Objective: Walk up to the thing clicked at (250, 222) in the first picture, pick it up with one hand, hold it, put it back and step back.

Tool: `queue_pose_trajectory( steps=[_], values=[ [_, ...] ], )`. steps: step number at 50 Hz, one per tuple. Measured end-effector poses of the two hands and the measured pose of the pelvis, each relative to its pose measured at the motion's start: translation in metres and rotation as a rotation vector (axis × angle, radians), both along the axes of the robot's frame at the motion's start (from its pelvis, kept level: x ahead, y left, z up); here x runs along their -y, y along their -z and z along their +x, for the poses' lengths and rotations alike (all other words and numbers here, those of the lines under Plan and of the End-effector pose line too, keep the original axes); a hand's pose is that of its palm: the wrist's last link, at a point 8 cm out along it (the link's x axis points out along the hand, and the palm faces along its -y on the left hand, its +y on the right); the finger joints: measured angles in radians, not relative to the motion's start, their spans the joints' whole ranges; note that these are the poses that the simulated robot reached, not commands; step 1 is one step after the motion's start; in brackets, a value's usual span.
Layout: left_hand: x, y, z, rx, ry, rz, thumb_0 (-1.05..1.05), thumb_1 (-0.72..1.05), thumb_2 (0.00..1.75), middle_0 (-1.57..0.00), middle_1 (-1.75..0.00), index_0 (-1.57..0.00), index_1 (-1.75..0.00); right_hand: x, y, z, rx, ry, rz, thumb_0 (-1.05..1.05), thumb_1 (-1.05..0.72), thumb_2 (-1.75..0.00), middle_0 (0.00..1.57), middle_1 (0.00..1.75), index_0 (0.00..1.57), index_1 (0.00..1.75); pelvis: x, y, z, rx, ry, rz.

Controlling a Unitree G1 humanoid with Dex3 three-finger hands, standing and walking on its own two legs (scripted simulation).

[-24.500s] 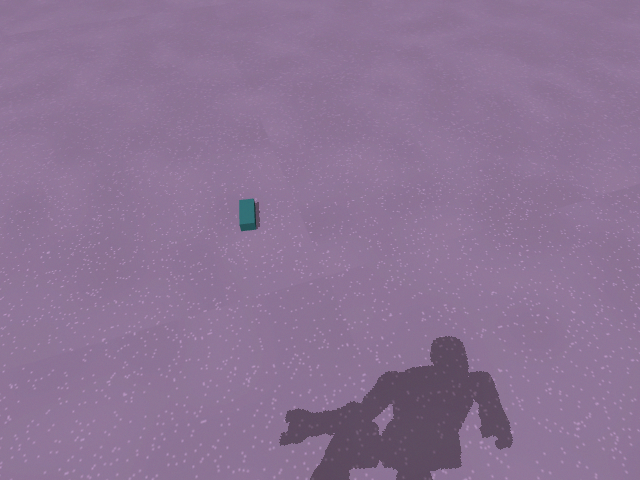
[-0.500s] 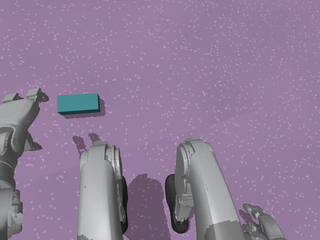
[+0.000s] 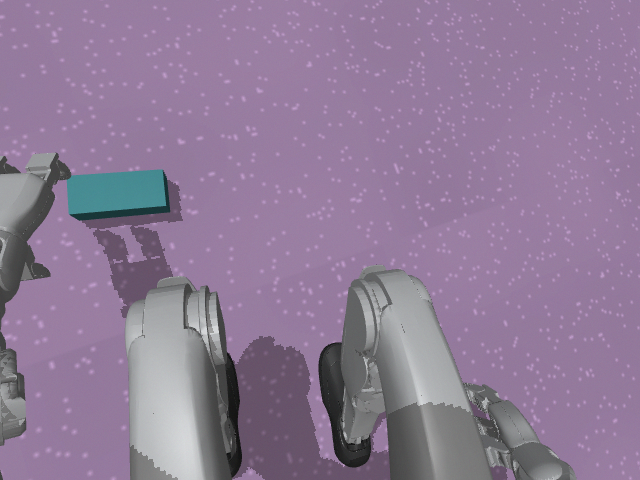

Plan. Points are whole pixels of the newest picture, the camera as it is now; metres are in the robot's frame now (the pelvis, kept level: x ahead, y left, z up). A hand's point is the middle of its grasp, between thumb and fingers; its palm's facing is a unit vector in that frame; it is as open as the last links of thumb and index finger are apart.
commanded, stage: rise first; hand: left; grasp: from above
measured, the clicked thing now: (121, 194) +0.48 +0.30 -0.32
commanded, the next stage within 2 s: none
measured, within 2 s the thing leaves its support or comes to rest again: neither
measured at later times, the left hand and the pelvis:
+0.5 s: hand (47, 224) +0.40 +0.35 -0.20, palm faces -0.46 -0.10 -0.88, open 13.4 cm; pelvis +0.00 +0.00 -0.02, yaw -1 degrees
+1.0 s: hand (57, 215) +0.41 +0.34 -0.21, palm faces -0.44 -0.09 -0.89, open 13.8 cm; pelvis +0.01 +0.00 -0.02, yaw -2 degrees
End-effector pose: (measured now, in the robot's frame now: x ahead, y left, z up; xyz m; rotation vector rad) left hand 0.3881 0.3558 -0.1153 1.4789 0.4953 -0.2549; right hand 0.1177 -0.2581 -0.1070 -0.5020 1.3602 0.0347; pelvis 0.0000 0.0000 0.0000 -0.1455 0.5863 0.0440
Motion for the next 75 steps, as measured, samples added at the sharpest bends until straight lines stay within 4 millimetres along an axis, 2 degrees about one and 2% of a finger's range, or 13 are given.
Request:
queue_pose_trajectory(
  steps=[13,37,56,75],
  values=[
    [0.001,0.019,0.008,0.005,-0.02,0.01,0.0,-0.38,0.86,-0.22,-0.88,-0.22,-0.88,0.01,0.005,-0.012,-0.042,0.003,-0.025,0.01,-0.92,-0.9,0.2,0.3,0.2,0.3,0.002,0.01,0.003,0.001,0.012,-0.001],
    [0.007,0.034,0.02,-0.001,-0.026,-0.003,0.0,-0.43,0.9,-0.16,-0.96,-0.17,-0.95,0.012,0.015,-0.019,-0.066,-0.016,-0.016,0.01,-0.92,-0.9,0.2,0.3,0.2,0.3,0.005,0.021,0.005,0.017,0.024,-0.005],
    [0.016,0.035,0.033,0.012,-0.017,0.006,0.0,-0.49,0.96,-0.13,-0.99,-0.13,-0.99,0.009,0.009,-0.024,-0.056,-0.005,-0.018,0.01,-0.92,-0.9,0.2,0.3,0.2,0.3,0.002,0.021,0.005,0.017,0.027,-0.012],
    [0.021,0.035,0.045,0.0,-0.013,0.013,0.0,-0.52,0.99,-0.1,-1.03,-0.1,-1.03,0.01,0.005,-0.045,-0.07,0.007,-0.022,0.01,-0.92,-0.9,0.2,0.3,0.2,0.3,0.003,0.023,0.001,0.03,0.03,-0.014]
  ],
)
